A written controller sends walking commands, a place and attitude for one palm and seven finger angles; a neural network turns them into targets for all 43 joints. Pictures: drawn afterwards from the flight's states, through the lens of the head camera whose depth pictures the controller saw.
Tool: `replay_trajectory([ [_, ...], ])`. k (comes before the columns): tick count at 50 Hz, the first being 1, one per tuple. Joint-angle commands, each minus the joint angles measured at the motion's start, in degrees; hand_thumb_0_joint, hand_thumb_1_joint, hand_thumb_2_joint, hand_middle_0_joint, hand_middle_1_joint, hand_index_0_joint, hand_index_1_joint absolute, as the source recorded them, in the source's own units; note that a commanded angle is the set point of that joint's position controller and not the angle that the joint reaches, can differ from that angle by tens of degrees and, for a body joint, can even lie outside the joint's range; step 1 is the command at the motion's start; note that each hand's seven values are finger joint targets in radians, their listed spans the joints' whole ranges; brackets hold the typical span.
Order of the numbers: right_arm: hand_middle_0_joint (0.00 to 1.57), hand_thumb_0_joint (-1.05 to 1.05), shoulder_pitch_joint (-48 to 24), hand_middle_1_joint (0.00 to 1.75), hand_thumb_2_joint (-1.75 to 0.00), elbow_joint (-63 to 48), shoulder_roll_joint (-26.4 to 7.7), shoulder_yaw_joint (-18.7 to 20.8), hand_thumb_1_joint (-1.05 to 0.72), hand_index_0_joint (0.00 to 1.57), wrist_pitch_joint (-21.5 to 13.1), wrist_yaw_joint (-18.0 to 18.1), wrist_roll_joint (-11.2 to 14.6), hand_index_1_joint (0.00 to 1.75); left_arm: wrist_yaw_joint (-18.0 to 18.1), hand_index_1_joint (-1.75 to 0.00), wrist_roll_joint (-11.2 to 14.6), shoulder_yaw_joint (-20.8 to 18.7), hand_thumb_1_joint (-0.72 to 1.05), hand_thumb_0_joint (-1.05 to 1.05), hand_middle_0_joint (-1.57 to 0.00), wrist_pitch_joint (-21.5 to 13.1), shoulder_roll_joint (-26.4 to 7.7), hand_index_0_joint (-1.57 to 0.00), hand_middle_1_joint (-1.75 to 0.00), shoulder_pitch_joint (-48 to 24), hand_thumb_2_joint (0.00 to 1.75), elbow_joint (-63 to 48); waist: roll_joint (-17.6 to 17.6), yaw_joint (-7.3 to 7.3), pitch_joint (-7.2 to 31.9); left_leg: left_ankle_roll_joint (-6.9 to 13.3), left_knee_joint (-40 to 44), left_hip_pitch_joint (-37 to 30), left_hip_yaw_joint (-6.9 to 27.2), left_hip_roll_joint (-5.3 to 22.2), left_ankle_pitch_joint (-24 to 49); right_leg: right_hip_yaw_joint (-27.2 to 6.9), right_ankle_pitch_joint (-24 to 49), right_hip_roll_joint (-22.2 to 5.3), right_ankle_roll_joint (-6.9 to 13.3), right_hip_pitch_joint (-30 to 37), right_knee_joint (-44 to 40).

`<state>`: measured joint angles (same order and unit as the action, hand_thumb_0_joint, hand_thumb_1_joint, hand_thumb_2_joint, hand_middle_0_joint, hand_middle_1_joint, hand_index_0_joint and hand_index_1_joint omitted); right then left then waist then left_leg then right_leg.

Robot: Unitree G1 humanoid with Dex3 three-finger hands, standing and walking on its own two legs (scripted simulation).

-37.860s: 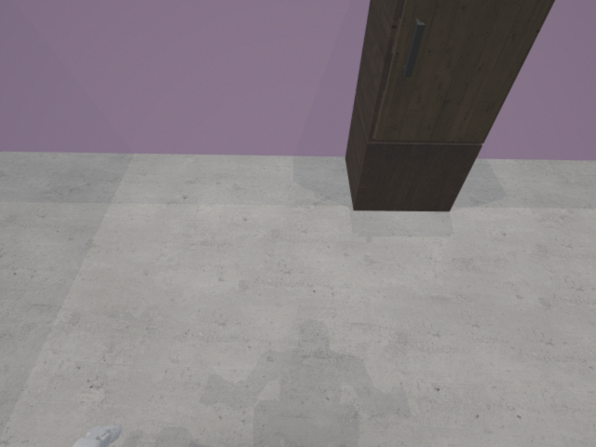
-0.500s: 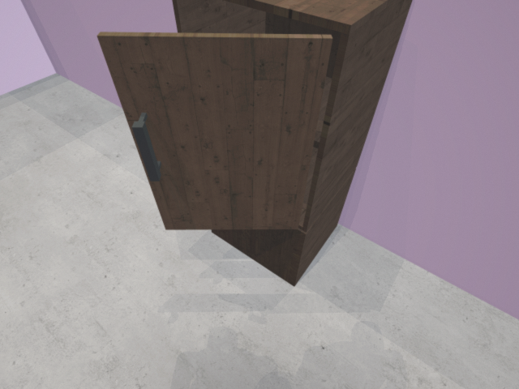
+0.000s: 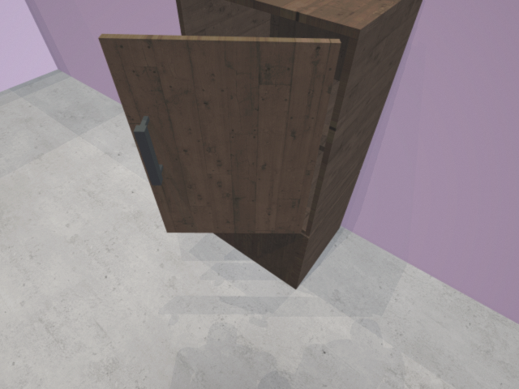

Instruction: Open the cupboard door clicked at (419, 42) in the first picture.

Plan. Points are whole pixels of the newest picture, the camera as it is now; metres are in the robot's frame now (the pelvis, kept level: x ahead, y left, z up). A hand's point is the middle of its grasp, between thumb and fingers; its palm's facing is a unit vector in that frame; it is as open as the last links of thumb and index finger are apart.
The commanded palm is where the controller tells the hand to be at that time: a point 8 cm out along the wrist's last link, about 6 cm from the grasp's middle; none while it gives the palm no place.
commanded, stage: look again from close up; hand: left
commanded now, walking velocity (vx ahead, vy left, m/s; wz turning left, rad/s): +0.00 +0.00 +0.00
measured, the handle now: (151, 151) +0.58 +0.28 +0.01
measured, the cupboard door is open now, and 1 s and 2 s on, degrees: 37 37 37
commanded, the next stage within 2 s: shuffle to correct the standing spot in 0.18 s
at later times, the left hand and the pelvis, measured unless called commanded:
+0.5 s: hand out of the picture +0.00 +0.17 -0.18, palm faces +0.06 -0.98 -0.17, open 7.4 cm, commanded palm none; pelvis +0.01 +0.01 +0.00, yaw +0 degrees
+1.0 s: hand out of the picture +0.06 +0.21 -0.18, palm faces +0.02 -0.98 -0.21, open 7.4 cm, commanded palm none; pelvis +0.03 +0.03 +0.00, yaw -1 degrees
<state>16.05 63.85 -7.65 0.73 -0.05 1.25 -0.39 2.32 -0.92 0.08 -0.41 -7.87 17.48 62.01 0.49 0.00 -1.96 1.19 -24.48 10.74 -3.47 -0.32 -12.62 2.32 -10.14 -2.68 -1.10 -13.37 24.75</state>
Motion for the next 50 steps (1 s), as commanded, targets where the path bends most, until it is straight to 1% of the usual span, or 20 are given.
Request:
replay_trajectory([
  [1,0.20,0.00,3.29,0.30,-0.90,-1.30,-5.24,0.78,-0.90,0.20,-0.93,0.18,-0.03,0.30,0.22,-0.30,-0.03,-1.06,0.90,0.00,-0.20,-0.79,-4.84,-0.20,-0.30,4.14,0.90,-1.23,-0.71,-0.09,-1.86,-0.36,6.65,2.87,5.56,5.89,0.99,-4.34,0.35,-3.92,1.52,1.19,-4.66],
  [14,0.20,0.00,3.02,0.30,-0.90,-0.66,-5.45,0.58,-0.90,0.20,-1.07,0.27,-0.05,0.30,0.21,-0.30,-0.02,-0.91,0.90,0.00,-0.20,-0.88,-4.81,-0.20,-0.30,4.16,0.90,-0.42,-0.80,-0.21,-2.16,-0.41,7.17,2.26,5.69,6.03,2.37,-3.90,1.31,-4.14,1.38,2.08,-5.09],
  [19,0.20,0.00,4.62,0.30,-0.90,-0.52,-5.46,0.62,-0.90,0.20,0.15,-0.06,-0.48,0.30,0.20,-0.30,-0.23,-1.69,0.90,0.00,-0.20,-0.52,-6.17,-0.20,-0.30,4.68,0.90,-0.73,1.30,-0.44,-3.53,-0.63,4.51,3.99,3.87,3.70,-4.96,-6.29,-10.21,-5.76,2.39,0.32,-7.34],
  [23,0.20,0.00,5.63,0.30,-0.90,-1.66,-5.04,0.97,-0.90,0.20,0.97,-0.31,-0.84,0.30,0.19,-0.30,-0.33,-3.25,0.90,0.00,-0.20,0.12,-8.29,-0.20,-0.30,4.97,0.90,-1.82,4.82,-0.59,-4.50,-0.77,-1.10,6.33,1.48,1.68,-8.17,-10.73,-19.75,-9.55,4.76,-1.89,-10.15],
  [25,0.20,0.00,6.39,0.30,-0.90,-2.12,-4.69,1.10,-0.90,0.20,0.97,-0.33,-0.94,0.30,0.22,-0.30,-0.32,-3.86,0.90,0.00,-0.20,0.30,-8.82,-0.20,-0.30,4.76,0.90,-2.49,6.46,-0.50,-3.85,-0.69,-3.76,5.95,0.89,1.50,-7.24,-12.16,-20.51,-11.24,5.89,-2.57,-10.55],
  [27,0.20,0.00,7.28,0.30,-0.90,-2.55,-4.78,1.17,-0.90,0.20,0.96,-0.34,-0.89,0.30,0.25,-0.30,-0.37,-4.22,0.90,0.00,-0.20,0.53,-9.02,-0.20,-0.30,3.88,0.90,-3.13,5.19,-0.08,-4.44,-0.59,-3.77,5.02,1.07,1.85,-7.09,-11.29,-20.01,-11.08,6.09,-4.38,-9.15],
  [28,0.20,0.00,8.16,0.30,-0.90,-2.59,-4.42,1.09,-0.90,0.20,0.75,-0.31,-0.89,0.30,0.26,-0.30,-0.41,-4.12,0.90,0.00,-0.20,0.63,-8.19,-0.20,-0.30,2.88,0.90,-3.49,4.17,0.64,-5.24,-0.42,-1.67,4.01,2.08,2.50,-6.10,-9.49,-18.18,-9.79,5.52,-6.21,-7.03],
  [29,0.20,0.00,9.08,0.30,-0.90,-2.13,-4.37,0.86,-0.90,0.20,0.18,-0.18,-0.83,0.30,0.17,-0.30,-0.47,-3.65,0.90,0.00,-0.20,0.71,-6.52,-0.20,-0.30,2.04,0.90,-3.44,0.23,1.07,-5.31,0.07,2.31,2.68,4.77,4.04,-3.35,-6.05,-13.54,-6.84,4.19,-6.87,-2.83],
  [30,0.20,0.00,9.51,0.30,-0.90,-1.93,-5.53,0.81,-0.90,0.20,-0.41,0.08,-0.80,0.30,0.15,-0.30,-0.53,-3.01,0.90,0.00,-0.20,0.79,-4.48,-0.20,-0.30,2.17,0.90,-3.48,-4.42,0.78,-4.96,1.04,6.37,2.72,9.17,7.52,-1.36,-1.84,-8.51,-3.19,2.32,-6.04,2.05],
  [31,0.20,0.00,9.06,0.30,-0.90,-1.82,-6.73,0.84,-0.90,0.20,-0.94,0.45,-0.66,0.30,0.17,-0.30,-0.61,-2.45,0.90,0.00,-0.20,0.81,-2.76,-0.20,-0.30,2.73,0.90,-3.13,-8.14,-0.02,-4.15,1.98,10.34,4.51,13.00,10.72,1.47,1.02,-5.98,-1.74,0.74,-2.54,5.01],
  [32,0.20,0.00,7.60,0.30,-0.90,-1.83,-6.93,0.83,-0.90,0.20,-1.28,0.86,-0.49,0.30,0.30,-0.30,-0.68,-2.09,0.90,0.00,-0.20,0.79,-2.23,-0.20,-0.30,3.64,0.90,-2.63,-8.66,-1.03,-4.05,2.68,10.87,4.13,14.03,11.72,8.45,0.92,-5.08,-1.50,0.23,-1.21,5.24],
  [34,0.20,0.00,7.13,0.30,-0.90,-1.61,-6.66,0.47,-0.90,0.20,-2.07,1.50,-0.29,0.30,0.45,-0.30,-0.24,-1.60,0.90,0.00,-0.20,0.45,-2.52,-0.20,-0.30,5.16,0.90,-0.86,-5.71,-1.61,-2.07,1.94,7.64,0.70,11.84,10.81,26.20,-0.21,-0.88,-2.04,0.30,1.31,3.49],
  [35,0.20,0.00,7.30,0.30,-0.90,-1.35,-6.86,0.48,-0.90,0.20,-2.24,1.77,-0.23,0.30,0.51,-0.30,0.06,-1.53,0.90,0.00,-0.20,0.40,-2.69,-0.20,-0.30,5.76,0.90,-0.21,-5.72,-1.43,-1.45,1.04,6.34,-1.44,10.53,10.21,31.94,-0.59,0.81,-2.21,0.47,1.83,2.86],
  [38,0.20,0.00,8.43,0.30,-0.90,-0.65,-6.94,0.93,-0.90,0.20,-2.25,2.34,-0.06,0.30,0.63,-0.30,0.31,-1.64,0.90,0.00,-0.20,0.70,-3.56,-0.20,-0.30,5.60,0.90,0.03,-5.66,-0.56,-0.48,-0.55,4.53,-6.56,9.45,10.51,42.24,-0.51,1.81,-2.07,0.54,0.65,3.39],
  [41,0.20,0.00,9.07,0.30,-0.90,-0.51,-7.11,1.61,-0.90,0.20,-1.75,2.88,-0.17,0.30,0.65,-0.30,0.24,-2.09,0.90,0.00,-0.20,1.59,-3.61,-0.20,-0.30,4.03,0.90,-1.08,-6.23,0.38,-0.95,0.94,5.31,-8.82,11.04,13.15,42.84,-0.79,-6.42,-1.20,0.24,-3.89,7.92],
  [43,0.20,0.00,9.59,0.30,-0.90,-0.56,-7.26,2.02,-0.90,0.20,-1.52,3.33,-0.43,0.30,0.57,-0.30,-0.09,-2.75,0.90,0.00,-0.20,2.34,-3.87,-0.20,-0.30,2.12,0.90,-2.47,-6.27,1.03,-2.13,4.40,6.30,-7.55,13.21,16.52,43.86,-1.99,-13.62,-0.80,0.31,-7.15,15.91],
  [44,0.20,0.00,8.90,0.30,-0.90,-0.74,-7.31,2.09,-0.90,0.20,-1.39,3.46,-0.55,0.30,0.53,-0.30,-0.16,-3.05,0.90,0.00,-0.20,2.62,-3.66,-0.20,-0.30,1.46,0.90,-3.07,-6.42,0.91,-2.36,6.32,6.63,-5.88,13.34,17.44,41.63,-3.23,-15.80,-1.00,0.30,-7.53,19.40],
  [46,0.20,0.00,6.14,0.30,-0.90,-1.33,-7.05,2.12,-0.90,0.20,-1.10,3.33,-0.81,0.30,0.29,-0.30,-0.26,-3.22,0.90,0.00,-0.20,2.64,-2.68,-0.20,-0.30,1.05,0.90,-3.56,-5.80,0.24,-2.19,9.09,6.34,-4.39,12.86,17.28,37.95,-3.84,-15.70,-1.31,0.31,-7.75,20.70],
  [48,0.20,0.00,4.46,0.30,-0.90,-1.71,-7.16,2.39,-0.90,0.20,-0.94,2.90,-0.96,0.30,-0.02,-0.30,-0.27,-3.11,0.90,0.00,-0.20,2.36,-2.26,-0.20,-0.30,0.83,0.90,-3.80,-5.91,-0.06,-0.47,9.13,5.32,-4.39,11.78,16.13,35.75,-2.73,-13.52,-1.08,0.31,-5.67,16.41],
  [50,0.20,0.00,4.06,0.30,-0.90,-1.17,-7.18,2.59,-0.90,0.20,-0.90,2.59,-0.89,0.30,-0.08,-0.30,-0.22,-3.03,0.90,0.00,-0.20,1.90,-2.05,-0.20,-0.30,1.87,0.90,-3.62,-6.13,-0.53,1.47,7.52,3.20,-5.00,10.65,14.35,32.40,-1.23,-7.84,-0.79,0.32,-1.85,8.10],
])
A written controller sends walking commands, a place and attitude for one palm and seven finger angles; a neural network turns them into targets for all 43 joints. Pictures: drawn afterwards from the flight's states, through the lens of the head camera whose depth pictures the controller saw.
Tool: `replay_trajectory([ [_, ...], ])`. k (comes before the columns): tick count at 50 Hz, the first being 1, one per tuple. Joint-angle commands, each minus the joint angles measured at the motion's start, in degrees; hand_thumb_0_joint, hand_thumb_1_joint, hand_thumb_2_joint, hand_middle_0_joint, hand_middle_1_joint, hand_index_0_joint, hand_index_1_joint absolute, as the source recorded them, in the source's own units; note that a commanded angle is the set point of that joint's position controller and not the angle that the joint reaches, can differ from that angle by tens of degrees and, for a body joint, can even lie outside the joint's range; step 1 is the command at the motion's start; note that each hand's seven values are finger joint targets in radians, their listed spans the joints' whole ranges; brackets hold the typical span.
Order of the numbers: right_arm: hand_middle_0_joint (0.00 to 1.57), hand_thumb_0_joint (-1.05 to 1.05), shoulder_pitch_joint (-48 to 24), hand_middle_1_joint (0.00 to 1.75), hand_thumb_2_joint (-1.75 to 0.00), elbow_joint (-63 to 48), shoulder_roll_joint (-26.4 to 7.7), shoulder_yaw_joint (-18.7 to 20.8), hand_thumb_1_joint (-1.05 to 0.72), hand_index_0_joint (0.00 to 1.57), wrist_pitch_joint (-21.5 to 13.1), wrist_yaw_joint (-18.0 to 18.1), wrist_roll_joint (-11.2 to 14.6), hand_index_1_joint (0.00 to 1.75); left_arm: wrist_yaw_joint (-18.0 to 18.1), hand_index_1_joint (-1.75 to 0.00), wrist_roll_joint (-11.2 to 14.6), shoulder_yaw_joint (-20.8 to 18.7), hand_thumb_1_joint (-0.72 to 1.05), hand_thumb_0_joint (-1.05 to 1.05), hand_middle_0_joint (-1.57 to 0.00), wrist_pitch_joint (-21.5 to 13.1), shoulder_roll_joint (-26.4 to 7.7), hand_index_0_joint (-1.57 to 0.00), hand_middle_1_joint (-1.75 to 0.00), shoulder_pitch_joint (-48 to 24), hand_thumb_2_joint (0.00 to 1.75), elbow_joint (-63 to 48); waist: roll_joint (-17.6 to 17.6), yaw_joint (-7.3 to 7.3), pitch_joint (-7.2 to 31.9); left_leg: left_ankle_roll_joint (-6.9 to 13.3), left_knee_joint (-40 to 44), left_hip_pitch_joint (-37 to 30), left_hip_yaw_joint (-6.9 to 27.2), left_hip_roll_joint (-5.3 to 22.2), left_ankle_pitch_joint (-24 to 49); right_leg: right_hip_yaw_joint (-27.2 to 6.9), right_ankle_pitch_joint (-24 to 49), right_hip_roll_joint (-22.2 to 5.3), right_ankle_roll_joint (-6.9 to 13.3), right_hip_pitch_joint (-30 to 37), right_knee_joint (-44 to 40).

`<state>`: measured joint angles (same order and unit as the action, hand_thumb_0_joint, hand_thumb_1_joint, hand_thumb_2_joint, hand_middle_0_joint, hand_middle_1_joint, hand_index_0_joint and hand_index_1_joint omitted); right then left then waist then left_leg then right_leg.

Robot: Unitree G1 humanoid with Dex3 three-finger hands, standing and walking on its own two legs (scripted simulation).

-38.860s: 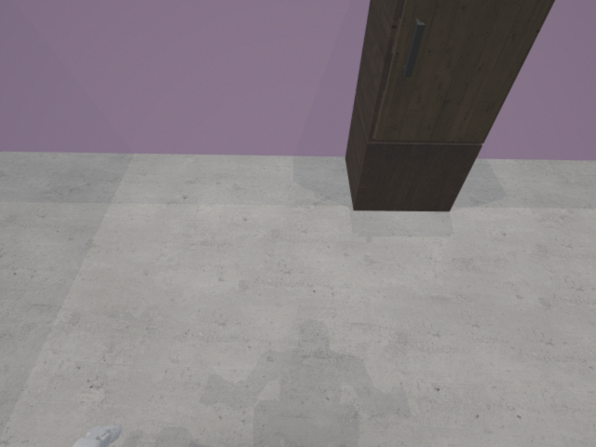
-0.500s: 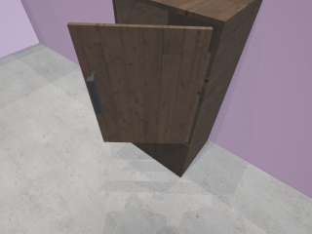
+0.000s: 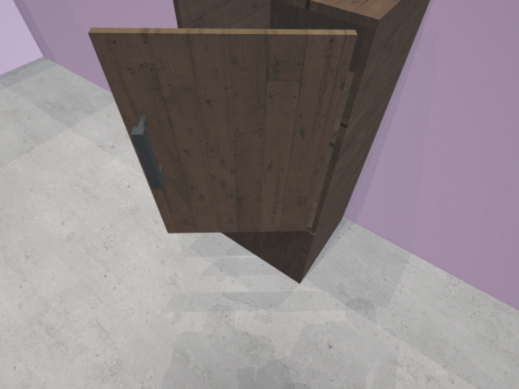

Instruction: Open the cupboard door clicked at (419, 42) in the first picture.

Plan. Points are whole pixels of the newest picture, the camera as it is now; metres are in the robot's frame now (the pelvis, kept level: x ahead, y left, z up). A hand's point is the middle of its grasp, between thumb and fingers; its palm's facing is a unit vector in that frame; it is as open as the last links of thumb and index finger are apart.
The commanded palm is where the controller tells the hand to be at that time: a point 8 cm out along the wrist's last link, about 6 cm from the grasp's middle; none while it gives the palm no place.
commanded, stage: come to a stop and stand still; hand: left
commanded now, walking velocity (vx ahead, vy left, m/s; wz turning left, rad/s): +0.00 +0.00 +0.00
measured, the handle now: (150, 154) +0.54 +0.25 +0.01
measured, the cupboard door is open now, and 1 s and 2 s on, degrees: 37 37 37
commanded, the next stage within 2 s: look again from close up in 1.36 s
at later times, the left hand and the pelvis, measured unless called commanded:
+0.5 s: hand out of the picture -0.03 +0.13 -0.17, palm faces +0.06 -0.98 -0.20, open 7.3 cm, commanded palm none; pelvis -0.05 -0.05 +0.00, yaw +2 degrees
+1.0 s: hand out of the picture -0.08 +0.13 -0.18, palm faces +0.09 -0.99 -0.14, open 7.4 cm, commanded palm none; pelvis -0.05 -0.02 +0.00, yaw +3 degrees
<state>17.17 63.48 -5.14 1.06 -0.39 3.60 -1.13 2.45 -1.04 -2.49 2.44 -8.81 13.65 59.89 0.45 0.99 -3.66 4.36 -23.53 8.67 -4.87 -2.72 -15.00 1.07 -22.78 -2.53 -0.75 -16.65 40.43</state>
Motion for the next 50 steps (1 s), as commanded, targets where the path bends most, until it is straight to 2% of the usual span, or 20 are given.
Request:
replay_trajectory([
  [1,0.20,0.00,0.73,0.30,-0.90,-4.14,-13.74,2.69,-0.90,0.20,-1.00,-1.00,1.31,0.30,1.45,-0.30,-0.41,0.51,0.90,0.00,-0.20,-2.88,-4.85,-0.20,-0.30,8.79,0.90,1.30,2.74,-2.26,6.21,0.79,-10.65,-3.82,10.42,14.63,45.88,-0.41,13.77,-1.56,-0.02,1.32,-13.53],
  [2,0.20,0.00,-1.11,0.30,-0.90,-7.33,-12.25,1.90,-0.90,0.20,-1.41,-1.65,1.08,0.30,1.21,-0.30,-0.87,-0.29,0.90,0.00,-0.20,-4.38,-6.54,-0.20,-0.30,10.85,0.90,0.11,2.36,-3.44,7.30,-2.70,-16.07,0.54,6.21,9.62,38.54,-1.23,37.47,-3.44,1.42,8.88,-18.37],
  [3,0.20,0.00,2.20,0.30,-0.90,-7.74,-6.89,1.28,-0.90,0.20,-1.87,-1.93,1.14,0.30,0.97,-0.30,-0.43,-0.57,0.90,0.00,-0.20,-4.64,-7.91,-0.20,-0.30,8.88,0.90,-1.61,10.65,-0.78,10.16,-4.18,-15.06,7.76,4.42,5.72,13.08,-6.83,55.13,-9.60,5.17,14.90,-13.15],
  [4,0.20,0.00,3.13,0.30,-0.90,-7.08,-5.82,0.95,-0.90,0.20,-1.45,-1.90,0.87,0.30,0.90,-0.30,-0.07,0.69,0.90,0.00,-0.20,-4.83,-7.33,-0.20,-0.30,6.08,0.90,-2.18,9.86,0.19,10.89,-4.69,-11.95,9.16,3.96,4.28,-4.48,-7.50,56.93,-13.49,7.39,15.87,-11.59],
  [5,0.20,0.00,2.74,0.30,-0.90,-6.73,-5.39,1.05,-0.90,0.20,-1.24,-2.00,0.64,0.30,0.76,-0.30,-0.20,1.28,0.90,0.00,-0.20,-4.77,-7.21,-0.20,-0.30,4.37,0.90,-3.23,3.89,0.71,8.83,-4.96,-6.23,6.80,2.75,3.19,-2.73,-4.36,52.35,-11.15,6.84,14.14,-10.80],
  [6,0.20,0.00,2.63,0.30,-0.90,-6.01,-5.71,0.88,-0.90,0.20,-1.03,-2.21,0.61,0.30,0.90,-0.30,0.07,1.10,0.90,0.00,-0.20,-4.66,-7.38,-0.20,-0.30,4.30,0.90,-3.23,3.31,0.95,9.53,-4.40,-3.37,3.25,4.24,4.36,5.11,-4.90,45.77,-8.72,5.51,11.78,-9.32],
  [7,0.20,0.00,2.77,0.30,-0.90,-5.58,-7.24,1.03,-0.90,0.20,-1.12,-2.14,0.44,0.30,0.89,-0.30,0.25,1.29,0.90,0.00,-0.20,-4.63,-7.17,-0.20,-0.30,3.73,0.90,-3.07,1.03,1.01,8.26,-3.46,-4.73,1.40,5.72,6.51,15.94,-2.88,41.07,-6.10,4.13,9.30,-8.93],
  [8,0.20,0.00,2.59,0.30,-0.90,-5.73,-8.37,0.92,-0.90,0.20,-1.25,-1.84,0.41,0.30,0.93,-0.30,0.42,1.41,0.90,0.00,-0.20,-4.61,-6.66,-0.20,-0.30,4.44,0.90,-3.17,-0.03,0.22,8.02,-2.77,-6.38,0.65,6.80,8.03,23.50,-2.60,38.94,-5.20,3.51,8.21,-9.66],
  [9,0.20,0.00,1.43,0.30,-0.90,-5.84,-8.46,0.77,-0.90,0.20,-1.05,-1.65,0.63,0.30,0.88,-0.30,0.47,1.49,0.90,0.00,-0.20,-4.37,-6.73,-0.20,-0.30,4.45,0.90,-3.11,-1.93,-0.05,5.86,-2.70,-5.60,1.14,6.81,8.16,22.58,-3.02,34.83,-5.24,3.43,7.14,-11.31],
  [10,0.20,0.00,0.59,0.30,-0.90,-5.85,-8.32,0.55,-0.90,0.20,-0.82,-1.65,0.58,0.30,0.79,-0.30,0.43,1.60,0.90,0.00,-0.20,-4.17,-6.67,-0.20,-0.30,4.55,0.90,-2.78,-2.49,-0.22,3.60,-2.74,-4.12,2.19,7.13,8.09,18.16,-3.53,29.57,-5.10,3.52,6.05,-13.12],
  [12,0.20,0.00,-0.39,0.30,-0.90,-6.18,-8.16,0.29,-0.90,0.20,-0.49,-1.97,0.51,0.30,0.48,-0.30,0.26,1.92,0.90,0.00,-0.20,-3.96,-6.70,-0.20,-0.30,3.90,0.90,-2.74,0.32,-0.27,-0.95,-2.72,-1.59,4.63,7.55,7.77,9.33,-4.02,19.60,-4.53,3.49,3.70,-16.56],
  [16,0.20,0.00,-0.32,0.30,-0.90,-6.00,-8.99,0.09,-0.90,0.20,-0.01,-2.54,0.18,0.30,-0.01,-0.30,0.19,1.91,0.90,0.00,-0.20,-3.93,-7.60,-0.20,-0.30,3.37,0.90,-3.11,1.71,0.19,-3.72,-3.31,-0.38,4.87,6.80,5.99,-0.33,-6.72,1.24,-4.98,4.07,-0.80,-23.10],
  [20,0.20,0.00,0.31,0.30,-0.90,-5.47,-9.41,-0.07,-0.90,0.20,0.08,-2.79,0.05,0.30,-0.24,-0.30,0.18,1.72,0.90,0.00,-0.20,-3.93,-8.11,-0.20,-0.30,3.84,0.90,-3.24,1.75,0.20,-2.92,-3.37,0.11,4.70,6.68,5.62,-1.71,-7.02,-3.69,-5.03,3.86,-1.55,-25.12],
  [26,0.20,0.00,2.09,0.30,-0.90,-4.03,-8.87,-0.32,-0.90,0.20,-0.07,-2.78,0.00,0.30,-0.39,-0.30,0.28,1.46,0.90,0.00,-0.20,-3.95,-7.53,-0.20,-0.30,5.35,0.90,-2.55,1.38,-0.01,-2.02,-3.39,1.04,5.59,7.11,5.63,-1.98,-6.29,-4.99,-5.14,3.78,-0.93,-25.71],
  [29,0.20,0.00,3.22,0.30,-0.90,-3.15,-8.55,-0.49,-0.90,0.20,-0.03,-2.69,-0.01,0.30,-0.41,-0.30,0.24,1.41,0.90,0.00,-0.20,-3.73,-6.80,-0.20,-0.30,6.57,0.90,-2.01,-0.15,-0.29,-3.47,-3.23,2.04,7.84,7.82,5.82,-4.41,-5.51,-6.17,-4.63,3.61,-1.28,-25.44],
  [33,0.20,0.00,4.71,0.30,-0.90,-1.91,-7.80,-0.67,-0.90,0.20,-0.34,-2.52,0.10,0.30,-0.41,-0.30,0.29,1.46,0.90,0.00,-0.20,-3.77,-5.95,-0.20,-0.30,8.18,0.90,-0.87,-1.49,-0.78,-2.76,-2.95,3.65,10.04,8.78,6.32,-5.68,-4.48,-3.94,-4.08,3.42,1.31,-24.20],
  [37,0.20,0.00,5.95,0.30,-0.90,-0.94,-7.14,-0.76,-0.90,0.20,-0.54,-2.33,0.20,0.30,-0.35,-0.30,0.36,1.66,0.90,0.00,-0.20,-3.87,-5.00,-0.20,-0.30,9.43,0.90,0.30,0.20,-0.97,-2.27,-2.84,4.07,10.67,9.14,6.69,-4.93,-3.63,-2.18,-4.03,3.39,2.49,-23.41],
  [43,0.20,0.00,6.59,0.30,-0.90,0.02,-6.46,-0.93,-0.90,0.20,-1.14,-2.10,0.43,0.30,-0.17,-0.30,0.36,1.96,0.90,0.00,-0.20,-4.02,-3.58,-0.20,-0.30,10.72,0.90,1.51,-1.71,-1.51,-1.64,-2.58,5.28,12.17,10.24,7.28,-3.96,-2.41,3.94,-3.72,3.27,5.46,-21.01],
  [46,0.20,0.00,6.61,0.30,-0.90,0.23,-6.19,-0.87,-0.90,0.20,-1.20,-2.04,0.49,0.30,-0.12,-0.30,0.35,2.06,0.90,0.00,-0.20,-4.09,-2.92,-0.20,-0.30,11.16,0.90,1.99,-0.76,-1.45,-1.74,-2.54,5.22,11.70,10.18,7.22,-3.16,-2.14,4.85,-3.87,3.22,5.32,-20.77],
  [50,0.20,0.00,6.36,0.30,-0.90,0.37,-6.13,-0.75,-0.90,0.20,-1.44,-1.96,0.52,0.30,-0.02,-0.30,0.29,2.14,0.90,0.00,-0.20,-4.09,-2.31,-0.20,-0.30,11.31,0.90,2.13,-1.70,-1.49,-0.87,-2.31,5.67,10.50,10.61,7.70,-1.52,-1.54,8.13,-3.73,2.98,5.86,-19.67],
])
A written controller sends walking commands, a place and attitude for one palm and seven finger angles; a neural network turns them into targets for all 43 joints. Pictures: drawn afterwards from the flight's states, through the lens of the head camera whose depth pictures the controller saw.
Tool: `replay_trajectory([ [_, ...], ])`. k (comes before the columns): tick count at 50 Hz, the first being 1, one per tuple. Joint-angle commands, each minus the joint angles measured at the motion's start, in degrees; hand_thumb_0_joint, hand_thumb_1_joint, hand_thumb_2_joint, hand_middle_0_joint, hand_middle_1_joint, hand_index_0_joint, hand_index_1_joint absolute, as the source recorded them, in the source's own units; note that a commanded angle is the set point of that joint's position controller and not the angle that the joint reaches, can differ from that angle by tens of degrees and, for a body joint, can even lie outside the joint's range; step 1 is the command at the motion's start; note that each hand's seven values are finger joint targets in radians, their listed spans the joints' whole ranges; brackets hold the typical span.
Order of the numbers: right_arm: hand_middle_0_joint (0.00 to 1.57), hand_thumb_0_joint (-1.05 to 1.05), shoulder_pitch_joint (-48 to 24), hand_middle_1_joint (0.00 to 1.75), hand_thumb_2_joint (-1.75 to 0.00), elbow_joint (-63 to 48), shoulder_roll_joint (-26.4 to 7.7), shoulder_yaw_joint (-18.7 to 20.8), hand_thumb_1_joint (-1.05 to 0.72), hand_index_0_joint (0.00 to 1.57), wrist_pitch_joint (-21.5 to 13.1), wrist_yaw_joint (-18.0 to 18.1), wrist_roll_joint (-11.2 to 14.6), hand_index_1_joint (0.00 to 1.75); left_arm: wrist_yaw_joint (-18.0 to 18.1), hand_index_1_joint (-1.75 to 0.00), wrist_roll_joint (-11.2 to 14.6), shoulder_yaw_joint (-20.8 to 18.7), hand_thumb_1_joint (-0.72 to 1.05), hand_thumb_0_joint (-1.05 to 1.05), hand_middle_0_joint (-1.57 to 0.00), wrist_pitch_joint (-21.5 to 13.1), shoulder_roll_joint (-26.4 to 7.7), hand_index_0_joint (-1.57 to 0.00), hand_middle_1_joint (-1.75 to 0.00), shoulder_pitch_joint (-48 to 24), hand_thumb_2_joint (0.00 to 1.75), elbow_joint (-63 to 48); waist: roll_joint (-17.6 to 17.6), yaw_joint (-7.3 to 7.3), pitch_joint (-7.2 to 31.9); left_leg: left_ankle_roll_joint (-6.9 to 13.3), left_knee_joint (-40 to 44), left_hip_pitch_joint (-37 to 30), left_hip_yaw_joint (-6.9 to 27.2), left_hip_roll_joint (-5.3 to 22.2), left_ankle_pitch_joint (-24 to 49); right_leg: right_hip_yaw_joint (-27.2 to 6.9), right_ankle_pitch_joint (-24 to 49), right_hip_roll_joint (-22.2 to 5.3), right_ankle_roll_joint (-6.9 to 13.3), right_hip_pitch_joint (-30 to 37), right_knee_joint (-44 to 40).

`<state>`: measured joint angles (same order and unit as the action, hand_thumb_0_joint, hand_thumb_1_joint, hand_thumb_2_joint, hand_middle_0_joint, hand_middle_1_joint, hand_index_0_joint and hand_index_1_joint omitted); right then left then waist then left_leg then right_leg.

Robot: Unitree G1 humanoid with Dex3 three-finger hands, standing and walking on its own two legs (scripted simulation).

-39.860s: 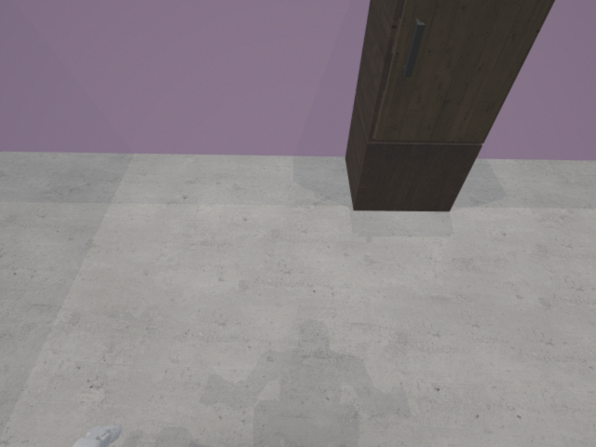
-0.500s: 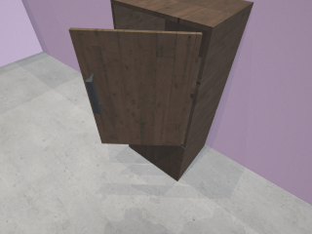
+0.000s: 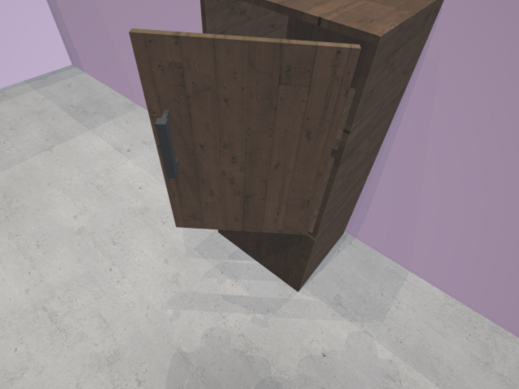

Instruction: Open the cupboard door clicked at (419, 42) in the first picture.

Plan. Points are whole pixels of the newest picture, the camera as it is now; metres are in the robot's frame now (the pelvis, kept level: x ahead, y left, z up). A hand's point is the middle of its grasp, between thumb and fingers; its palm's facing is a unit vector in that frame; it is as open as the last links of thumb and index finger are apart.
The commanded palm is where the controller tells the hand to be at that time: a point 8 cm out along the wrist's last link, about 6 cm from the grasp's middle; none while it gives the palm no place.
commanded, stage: come to a stop and stand still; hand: left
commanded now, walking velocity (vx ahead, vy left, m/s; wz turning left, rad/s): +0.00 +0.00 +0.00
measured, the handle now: (169, 145) +0.61 +0.24 +0.01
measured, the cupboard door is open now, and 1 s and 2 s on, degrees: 37 37 37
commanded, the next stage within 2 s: look again from close up in 0.36 s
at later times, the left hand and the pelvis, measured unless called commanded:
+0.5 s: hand out of the picture +0.00 +0.17 -0.18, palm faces +0.03 -0.99 -0.15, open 7.4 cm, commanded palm none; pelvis +0.01 +0.02 +0.00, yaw +0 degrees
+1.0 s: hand out of the picture +0.01 +0.17 -0.18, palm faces +0.03 -0.99 -0.15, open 7.4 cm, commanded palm none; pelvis +0.02 +0.01 +0.00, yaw +0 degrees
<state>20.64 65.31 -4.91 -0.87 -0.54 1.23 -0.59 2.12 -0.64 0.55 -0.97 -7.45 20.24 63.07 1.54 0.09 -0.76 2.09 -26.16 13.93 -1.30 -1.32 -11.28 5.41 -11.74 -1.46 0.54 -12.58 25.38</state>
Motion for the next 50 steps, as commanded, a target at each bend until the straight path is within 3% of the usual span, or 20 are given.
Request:
replay_trajectory([
  [1,0.20,0.00,2.74,0.30,-0.90,-1.52,-6.28,1.19,-0.90,0.20,-1.25,0.45,-0.03,0.30,0.34,-0.30,-0.13,-0.87,0.90,0.00,-0.20,-0.69,-3.55,-0.20,-0.30,4.60,0.90,-1.01,-2.47,-0.54,-4.22,0.00,8.33,5.32,7.13,6.35,-5.25,-5.90,-2.58,-4.63,1.70,1.77,-4.59],
  [9,0.20,0.00,1.19,0.30,-0.90,-1.84,-6.69,1.46,-0.90,0.20,-1.31,0.46,0.04,0.30,0.43,-0.30,-0.41,-0.91,0.90,0.00,-0.20,-0.53,-3.19,-0.20,-0.30,4.28,0.90,-1.16,-2.49,-0.55,-5.55,0.20,9.88,5.01,7.81,6.64,-5.98,-5.46,-1.15,-4.60,1.20,1.35,-4.31],
  [16,0.20,0.00,0.31,0.30,-0.90,-2.15,-7.35,1.51,-0.90,0.20,-1.44,0.46,-0.01,0.30,0.38,-0.30,-0.40,-1.04,0.90,0.00,-0.20,-0.56,-3.41,-0.20,-0.30,4.18,0.90,-1.18,-2.67,-0.51,-4.40,0.24,10.18,3.41,7.80,6.56,-4.30,-5.38,0.02,-4.81,1.04,2.18,-4.31],
  [22,0.20,0.00,0.03,0.30,-0.90,-2.03,-7.37,1.42,-0.90,0.20,-1.54,0.49,0.12,0.30,0.37,-0.30,-0.38,-1.01,0.90,0.00,-0.20,-0.70,-3.85,-0.20,-0.30,3.85,0.90,-1.14,-0.82,-0.46,-3.17,0.31,8.96,1.18,6.80,6.52,0.75,-5.43,1.81,-5.19,0.95,2.93,-4.85],
  [26,0.20,0.00,-0.13,0.30,-0.90,-1.73,-7.66,1.32,-0.90,0.20,-1.59,0.52,0.07,0.30,0.38,-0.30,-0.32,-0.96,0.90,0.00,-0.20,-0.62,-3.87,-0.20,-0.30,3.80,0.90,-0.93,-2.14,-0.46,-3.04,0.22,9.20,0.57,6.79,6.57,1.30,-5.40,1.88,-5.27,0.87,2.92,-4.79],
  [32,0.20,0.00,-0.18,0.30,-0.90,-1.49,-7.50,1.22,-0.90,0.20,-1.64,0.58,0.18,0.30,0.44,-0.30,-0.39,-0.99,0.90,0.00,-0.20,-0.56,-4.16,-0.20,-0.30,3.81,0.90,-0.86,-1.38,-0.57,-3.26,0.29,9.02,0.24,6.60,6.61,3.56,-5.34,2.96,-5.23,0.76,3.58,-4.85],
  [50,0.20,0.00,0.49,0.30,-0.90,-0.78,-7.20,1.02,-0.90,0.20,-1.57,0.70,0.08,0.30,0.49,-0.30,-0.30,-1.05,0.90,0.00,-0.20,-0.41,-3.95,-0.20,-0.30,3.66,0.90,-0.69,-1.76,-0.51,-4.31,-0.01,9.58,0.12,6.41,6.38,2.37,-5.31,1.70,-5.22,0.86,3.30,-5.34],
])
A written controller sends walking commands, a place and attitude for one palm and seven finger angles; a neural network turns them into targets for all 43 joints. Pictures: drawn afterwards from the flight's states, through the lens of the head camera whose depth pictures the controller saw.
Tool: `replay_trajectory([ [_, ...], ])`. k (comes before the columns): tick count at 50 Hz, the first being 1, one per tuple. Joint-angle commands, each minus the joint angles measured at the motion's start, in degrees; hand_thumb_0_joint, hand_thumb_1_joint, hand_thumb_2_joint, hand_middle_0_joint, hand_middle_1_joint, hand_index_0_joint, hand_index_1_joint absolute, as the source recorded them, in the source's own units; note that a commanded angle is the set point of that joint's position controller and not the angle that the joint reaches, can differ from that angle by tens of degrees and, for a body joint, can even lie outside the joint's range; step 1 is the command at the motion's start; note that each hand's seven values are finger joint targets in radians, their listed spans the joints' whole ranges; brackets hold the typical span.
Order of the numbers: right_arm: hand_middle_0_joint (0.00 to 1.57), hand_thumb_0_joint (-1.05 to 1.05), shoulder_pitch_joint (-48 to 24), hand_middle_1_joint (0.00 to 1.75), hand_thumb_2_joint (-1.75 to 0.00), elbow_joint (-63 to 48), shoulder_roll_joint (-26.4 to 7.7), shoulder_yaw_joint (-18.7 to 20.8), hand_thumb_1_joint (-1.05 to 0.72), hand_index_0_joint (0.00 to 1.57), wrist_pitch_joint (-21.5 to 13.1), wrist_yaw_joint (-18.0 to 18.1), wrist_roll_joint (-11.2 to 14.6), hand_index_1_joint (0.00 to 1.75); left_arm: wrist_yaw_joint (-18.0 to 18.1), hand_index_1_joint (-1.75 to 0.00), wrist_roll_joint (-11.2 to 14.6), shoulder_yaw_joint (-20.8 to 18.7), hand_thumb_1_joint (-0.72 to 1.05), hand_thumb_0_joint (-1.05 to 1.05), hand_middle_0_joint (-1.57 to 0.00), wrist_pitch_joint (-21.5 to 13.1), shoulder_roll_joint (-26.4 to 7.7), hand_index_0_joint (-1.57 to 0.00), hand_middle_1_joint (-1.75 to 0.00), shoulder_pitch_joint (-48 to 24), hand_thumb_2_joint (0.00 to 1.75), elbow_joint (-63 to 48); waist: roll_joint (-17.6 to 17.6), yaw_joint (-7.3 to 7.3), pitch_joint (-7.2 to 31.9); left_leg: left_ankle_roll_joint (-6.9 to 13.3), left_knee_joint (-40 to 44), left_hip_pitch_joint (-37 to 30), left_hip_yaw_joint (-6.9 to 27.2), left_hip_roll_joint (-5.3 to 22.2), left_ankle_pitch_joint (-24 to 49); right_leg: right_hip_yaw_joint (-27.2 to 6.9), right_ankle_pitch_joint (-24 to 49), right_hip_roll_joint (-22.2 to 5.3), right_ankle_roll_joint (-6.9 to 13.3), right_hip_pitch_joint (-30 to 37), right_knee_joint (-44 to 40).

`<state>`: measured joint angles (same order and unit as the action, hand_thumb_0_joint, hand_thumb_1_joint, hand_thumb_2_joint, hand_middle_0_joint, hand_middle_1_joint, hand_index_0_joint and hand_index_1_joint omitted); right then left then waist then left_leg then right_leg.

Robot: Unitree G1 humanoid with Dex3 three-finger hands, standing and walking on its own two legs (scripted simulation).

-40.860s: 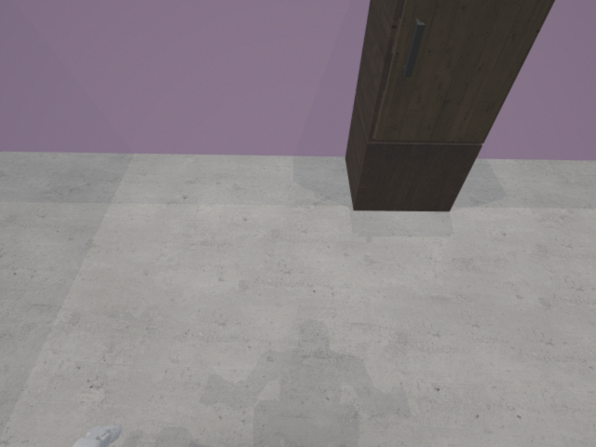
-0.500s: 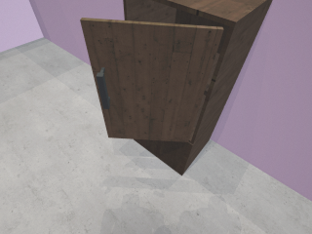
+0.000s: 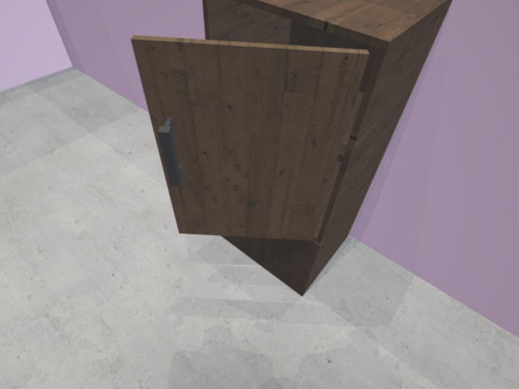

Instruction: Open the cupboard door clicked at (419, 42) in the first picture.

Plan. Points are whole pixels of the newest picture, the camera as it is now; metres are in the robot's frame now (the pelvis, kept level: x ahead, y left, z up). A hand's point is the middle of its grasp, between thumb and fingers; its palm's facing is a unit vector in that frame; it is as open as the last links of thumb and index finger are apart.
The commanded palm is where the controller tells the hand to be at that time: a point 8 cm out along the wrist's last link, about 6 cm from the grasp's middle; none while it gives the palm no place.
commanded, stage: shuffle to correct the standing spot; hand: left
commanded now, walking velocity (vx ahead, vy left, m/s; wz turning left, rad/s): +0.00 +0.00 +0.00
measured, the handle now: (172, 152) +0.58 +0.24 +0.00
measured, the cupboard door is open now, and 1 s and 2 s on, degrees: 37 37 37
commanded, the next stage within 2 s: come to a stop and stand still in 0.26 s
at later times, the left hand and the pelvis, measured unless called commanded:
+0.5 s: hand out of the picture -0.02 +0.17 -0.20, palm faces +0.10 -0.99 -0.12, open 7.4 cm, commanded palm none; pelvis +0.05 +0.02 -0.01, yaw +1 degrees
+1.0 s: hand out of the picture +0.11 +0.20 -0.18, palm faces +0.06 -0.97 -0.21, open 7.2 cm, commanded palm none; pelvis +0.09 +0.02 +0.00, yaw +2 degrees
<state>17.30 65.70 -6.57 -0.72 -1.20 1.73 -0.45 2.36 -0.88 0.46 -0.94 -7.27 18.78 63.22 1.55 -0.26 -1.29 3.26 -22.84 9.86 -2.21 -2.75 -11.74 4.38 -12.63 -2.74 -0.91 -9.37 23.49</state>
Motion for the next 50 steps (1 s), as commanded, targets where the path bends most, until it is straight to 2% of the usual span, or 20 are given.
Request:
replay_trajectory([
  [1,0.20,0.00,3.54,0.30,-0.90,-1.07,-5.38,0.88,-0.90,0.20,-0.88,0.18,-0.03,0.30,0.23,-0.30,-0.04,-0.93,0.90,0.00,-0.20,-0.45,-4.04,-0.20,-0.30,5.36,0.90,-0.80,-1.75,-0.29,-4.07,-1.18,6.35,4.16,7.28,7.76,2.25,-4.38,2.46,-4.02,2.34,-0.21,-3.64],
  [4,0.20,0.00,3.79,0.30,-0.90,-1.04,-5.38,0.87,-0.90,0.20,-0.84,0.19,-0.03,0.30,0.24,-0.30,-0.08,-0.93,0.90,0.00,-0.20,-0.47,-3.92,-0.20,-0.30,5.48,0.90,-0.89,-1.41,-0.21,-4.02,-1.16,6.33,4.42,7.37,7.68,2.04,-4.53,2.35,-3.90,2.37,-0.14,-3.59],
  [6,0.20,0.00,4.74,0.30,-0.90,-0.76,-5.71,0.96,-0.90,0.20,-0.51,0.11,-0.25,0.30,0.11,-0.30,-0.27,-1.17,0.90,0.00,-0.20,-0.36,-3.94,-0.20,-0.30,6.10,0.90,-0.74,-2.10,-0.18,-2.84,-0.95,5.95,4.29,7.10,7.33,-4.51,-4.13,-2.68,-3.75,2.94,0.13,-2.65],
  [10,0.20,0.00,4.47,0.30,-0.90,-1.65,-6.07,1.53,-0.90,0.20,0.46,-0.34,-0.65,0.30,-0.43,-0.30,-0.82,-2.08,0.90,0.00,-0.20,0.03,-4.81,-0.20,-0.30,7.34,0.90,-1.34,-1.31,-0.87,-7.10,-0.15,4.78,10.46,7.36,6.26,-18.54,-5.79,-16.22,-4.11,4.19,-2.67,-3.14],
  [12,0.20,0.00,4.24,0.30,-0.90,-2.41,-5.45,1.51,-0.90,0.20,0.64,-0.48,-0.75,0.30,-0.51,-0.30,-0.75,-2.69,0.90,0.00,-0.20,0.07,-5.76,-0.20,-0.30,8.70,0.90,-1.34,2.00,-1.47,-8.52,-0.36,-0.09,13.23,4.88,4.30,-17.10,-9.09,-20.79,-6.35,5.67,-2.35,-5.57],
  [15,0.20,0.00,3.23,0.30,-0.90,-4.21,-3.94,1.55,-0.90,0.20,0.43,-0.88,-1.08,0.30,-0.21,-0.30,-0.31,-3.91,0.90,0.00,-0.20,-0.18,-8.09,-0.20,-0.30,11.36,0.90,-1.62,8.98,-2.49,-8.21,-1.46,-14.01,17.66,-0.81,2.66,-10.48,-19.02,-26.00,-14.36,10.10,-0.19,-11.95],
  [18,0.20,0.00,2.76,0.30,-0.90,-5.47,-3.28,1.81,-0.90,0.20,-0.15,-1.43,-0.97,0.30,-0.07,-0.30,-0.69,-4.64,0.90,0.00,-0.20,-0.88,-8.35,-0.20,-0.30,10.51,0.90,-2.64,5.69,-1.57,-8.63,-1.45,-15.74,16.70,-0.58,4.71,-10.47,-18.98,-19.94,-16.79,11.85,-2.34,-11.23],
  [19,0.20,0.00,4.37,0.30,-0.90,-5.05,-2.79,1.73,-0.90,0.20,-0.47,-1.46,-0.84,0.30,-0.06,-0.30,-0.76,-4.55,0.90,0.00,-0.20,-0.87,-7.76,-0.20,-0.30,8.61,0.90,-3.12,4.19,-0.01,-8.15,-1.44,-10.05,11.03,-0.53,5.20,-8.53,-15.15,-14.14,-15.40,10.90,-5.57,-7.44],
  [20,0.20,0.00,8.27,0.30,-0.90,-3.78,-2.64,1.55,-0.90,0.20,-0.81,-1.24,-0.63,0.30,-0.17,-0.30,-0.74,-4.18,0.90,0.00,-0.20,-0.56,-6.61,-0.20,-0.30,6.25,0.90,-3.48,1.12,1.76,-6.89,-1.46,-3.50,3.08,0.00,4.84,-3.56,-8.52,-8.04,-10.84,8.47,-9.35,-0.87],
  [21,0.20,0.00,12.77,0.30,-0.90,-2.01,-4.73,1.63,-0.90,0.20,-1.44,-0.79,-0.67,0.30,-0.33,-0.30,-0.66,-3.45,0.90,0.00,-0.20,-0.28,-3.99,-0.20,-0.30,5.90,0.90,-3.82,-7.93,2.36,-5.00,-0.07,1.00,-1.56,6.60,9.19,7.38,-1.47,-5.52,-3.80,5.10,-11.07,9.13],
  [22,0.20,0.00,16.27,0.30,-0.90,-1.00,-8.14,2.23,-0.90,0.20,-1.56,0.13,-0.75,0.30,-0.31,-0.30,-0.42,-2.83,0.90,0.00,-0.20,-0.11,-1.83,-0.20,-0.30,6.67,0.90,-4.22,-16.41,2.66,-2.36,4.01,4.22,-6.45,16.27,17.85,20.06,3.11,-12.73,0.49,2.14,-15.54,17.67],
  [23,0.20,0.00,16.28,0.30,-0.90,-0.52,-7.58,1.71,-0.90,0.20,-1.32,0.80,-0.80,0.30,0.09,-0.30,-0.44,-2.47,0.90,0.00,-0.20,0.17,-2.27,-0.20,-0.30,4.73,0.90,-4.57,-15.22,2.94,-3.31,6.45,6.58,-7.59,19.30,20.70,28.73,0.15,-20.85,0.97,2.00,-18.72,25.00],
  [26,0.20,0.00,10.38,0.30,-0.90,-2.13,-6.01,0.61,-0.90,0.20,-1.96,1.45,-0.67,0.30,-0.19,-0.30,-0.21,-2.07,0.90,0.00,-0.20,0.13,-1.27,-0.20,-0.30,4.74,0.90,-2.99,-6.73,0.42,-3.09,9.17,4.00,-4.78,13.48,19.64,42.70,-3.33,-17.08,-2.61,1.97,-16.39,29.09],
  [29,0.20,0.00,8.61,0.30,-0.90,-2.38,-6.41,0.79,-0.90,0.20,-2.13,1.50,-0.52,0.30,-0.53,-0.30,-0.11,-1.76,0.90,0.00,-0.20,0.64,-0.24,-0.20,-0.30,3.52,0.90,-2.81,-5.08,0.06,-1.12,7.76,4.17,-4.99,8.77,16.45,43.10,-2.26,-12.15,-1.97,0.98,-12.88,24.57],
  [35,0.20,0.00,7.33,0.30,-0.90,-1.47,-5.29,1.26,-0.90,0.20,-1.65,1.57,-0.50,0.30,-0.17,-0.30,-0.01,-1.94,0.90,0.00,-0.20,1.16,-1.40,-0.20,-0.30,-0.28,0.90,-3.09,-7.18,0.20,-1.41,5.67,5.07,-4.16,7.45,14.73,33.57,-1.70,-6.94,-1.42,0.75,-8.59,14.00],
  [38,0.20,0.00,6.97,0.30,-0.90,-1.05,-4.38,1.24,-0.90,0.20,-1.57,1.54,-0.36,0.30,-0.07,-0.30,-0.07,-2.21,0.90,0.00,-0.20,0.58,-2.78,-0.20,-0.30,-0.09,0.90,-2.94,-4.26,-0.66,-2.61,2.97,2.90,-1.45,7.33,13.14,28.55,-2.61,0.93,-1.68,1.22,-2.85,3.27],
  [41,0.20,0.00,6.81,0.30,-0.90,-1.24,-3.62,1.25,-0.90,0.20,-1.62,1.16,-0.05,0.30,0.08,-0.30,0.23,-1.92,0.90,0.00,-0.20,-0.27,-4.68,-0.20,-0.30,1.94,0.90,-1.84,-0.16,-0.52,-1.54,-0.98,3.15,2.85,4.76,8.25,13.15,-7.48,17.36,-5.79,3.53,3.49,2.23],
  [42,0.20,0.00,6.77,0.30,-0.90,-1.17,-3.55,1.37,-0.90,0.20,-1.43,1.05,-0.12,0.30,0.06,-0.30,0.25,-1.80,0.90,0.00,-0.20,-0.09,-4.86,-0.20,-0.30,1.13,0.90,-1.94,-0.72,-0.31,-3.52,-1.33,4.33,3.89,5.07,7.72,11.18,-7.04,17.83,-5.85,3.67,2.68,3.14],
  [44,0.20,0.00,6.70,0.30,-0.90,-0.64,-4.01,1.54,-0.90,0.20,-1.11,1.05,-0.35,0.30,0.19,-0.30,0.22,-1.73,0.90,0.00,-0.20,-0.17,-3.75,-0.20,-0.30,0.73,0.90,-2.09,4.81,-0.03,-2.50,-0.87,3.83,1.52,4.89,8.48,13.36,-6.13,17.19,-4.48,3.37,1.89,3.49],
  [50,0.20,0.00,6.12,0.30,-0.90,0.08,-4.18,1.27,-0.90,0.20,-1.36,1.12,-0.40,0.30,0.30,-0.30,0.26,-1.77,0.90,0.00,-0.20,0.09,-4.10,-0.20,-0.30,0.11,0.90,-2.49,-2.24,0.00,-1.10,-0.84,4.16,-2.43,4.43,8.96,19.51,-5.76,12.83,-3.42,3.03,0.69,2.65],
])
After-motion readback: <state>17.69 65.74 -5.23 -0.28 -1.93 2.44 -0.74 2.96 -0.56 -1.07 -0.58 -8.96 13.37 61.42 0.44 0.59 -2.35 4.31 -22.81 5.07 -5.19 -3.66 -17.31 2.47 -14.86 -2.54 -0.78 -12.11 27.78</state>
